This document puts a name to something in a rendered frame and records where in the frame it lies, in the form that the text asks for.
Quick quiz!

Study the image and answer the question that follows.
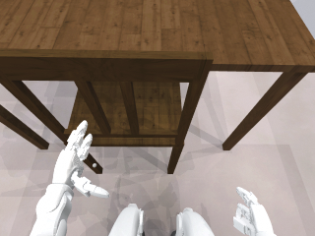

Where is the robot right hand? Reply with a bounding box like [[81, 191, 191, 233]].
[[233, 187, 274, 236]]

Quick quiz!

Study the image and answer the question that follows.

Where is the robot right thigh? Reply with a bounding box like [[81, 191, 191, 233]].
[[176, 211, 215, 236]]

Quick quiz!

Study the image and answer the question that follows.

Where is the table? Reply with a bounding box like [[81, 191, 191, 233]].
[[0, 0, 315, 150]]

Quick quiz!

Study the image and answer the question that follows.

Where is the robot thigh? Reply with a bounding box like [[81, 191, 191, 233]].
[[176, 211, 215, 236], [108, 206, 145, 236]]

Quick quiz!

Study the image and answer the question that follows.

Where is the chair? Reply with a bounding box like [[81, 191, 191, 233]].
[[0, 48, 214, 174]]

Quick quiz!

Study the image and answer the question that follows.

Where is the robot left thigh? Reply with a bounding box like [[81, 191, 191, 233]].
[[108, 206, 145, 236]]

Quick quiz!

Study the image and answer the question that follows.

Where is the left robot forearm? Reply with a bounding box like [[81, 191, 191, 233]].
[[30, 183, 74, 236]]

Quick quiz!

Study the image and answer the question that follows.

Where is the robot left hand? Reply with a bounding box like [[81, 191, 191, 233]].
[[52, 120, 109, 199]]

